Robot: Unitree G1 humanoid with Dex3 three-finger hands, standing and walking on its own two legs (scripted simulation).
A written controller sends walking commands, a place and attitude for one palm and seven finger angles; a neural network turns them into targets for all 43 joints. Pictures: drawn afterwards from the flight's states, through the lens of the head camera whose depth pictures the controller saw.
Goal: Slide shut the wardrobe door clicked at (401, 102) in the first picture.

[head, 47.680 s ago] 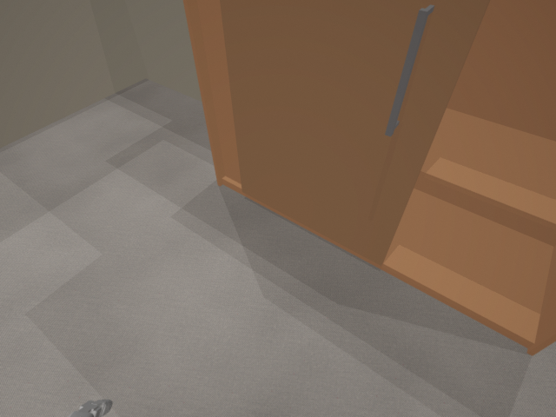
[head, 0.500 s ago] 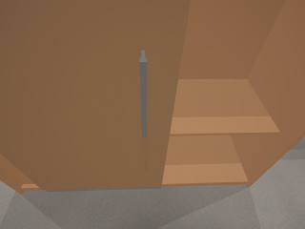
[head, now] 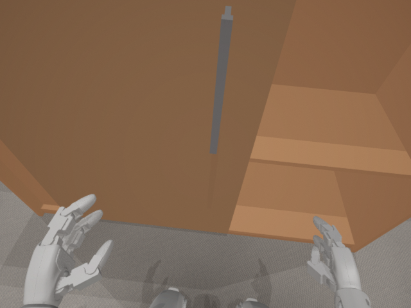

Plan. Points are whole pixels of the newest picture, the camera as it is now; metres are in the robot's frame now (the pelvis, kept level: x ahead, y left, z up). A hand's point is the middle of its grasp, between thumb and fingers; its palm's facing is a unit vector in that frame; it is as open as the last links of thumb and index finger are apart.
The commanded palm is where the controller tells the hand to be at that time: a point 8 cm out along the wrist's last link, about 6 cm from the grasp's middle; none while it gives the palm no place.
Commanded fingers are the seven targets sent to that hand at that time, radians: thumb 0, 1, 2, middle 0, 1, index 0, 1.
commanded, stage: raise the hand with hooked fingers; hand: left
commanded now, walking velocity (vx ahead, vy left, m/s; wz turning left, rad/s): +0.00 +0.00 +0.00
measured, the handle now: (219, 94) +0.49 +0.04 +0.16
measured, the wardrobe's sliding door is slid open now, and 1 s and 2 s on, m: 0.59 0.59 0.59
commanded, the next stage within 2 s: move the hooked fingers beside the handle in 1.58 s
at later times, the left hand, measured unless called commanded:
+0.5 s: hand (77, 205) +0.24 +0.24 +0.12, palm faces +0.05 -1.00 -0.07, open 12.2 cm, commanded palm +0.21 +0.29 +0.13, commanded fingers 0.00 -0.31 0.38 -0.29 -1.08 -0.29 -1.08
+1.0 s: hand (34, 154) +0.28 +0.29 +0.18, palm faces +0.10 -0.99 -0.05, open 13.9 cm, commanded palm +0.25 +0.34 +0.19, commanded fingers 0.00 -0.50 0.30 -0.30 -1.20 -0.30 -1.20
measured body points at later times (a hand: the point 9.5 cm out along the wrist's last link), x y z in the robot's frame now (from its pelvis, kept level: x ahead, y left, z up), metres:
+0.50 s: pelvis +0.01 +0.01 +0.03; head +0.03 +0.01 +0.48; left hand +0.23 +0.29 +0.12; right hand +0.15 -0.25 -0.04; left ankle +0.02 +0.13 -0.66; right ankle +0.03 -0.12 -0.66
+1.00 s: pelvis +0.02 +0.02 +0.06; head +0.01 +0.02 +0.51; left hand +0.26 +0.35 +0.19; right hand +0.19 -0.21 -0.01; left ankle +0.02 +0.13 -0.66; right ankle +0.03 -0.12 -0.66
